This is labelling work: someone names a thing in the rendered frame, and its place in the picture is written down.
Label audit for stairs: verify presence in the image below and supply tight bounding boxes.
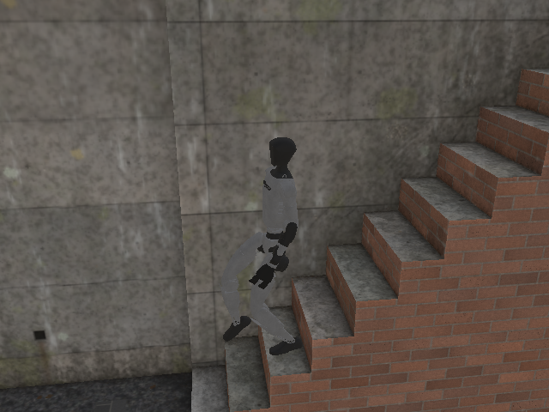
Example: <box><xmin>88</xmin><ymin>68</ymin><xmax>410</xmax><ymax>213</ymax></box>
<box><xmin>191</xmin><ymin>69</ymin><xmax>549</xmax><ymax>412</ymax></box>

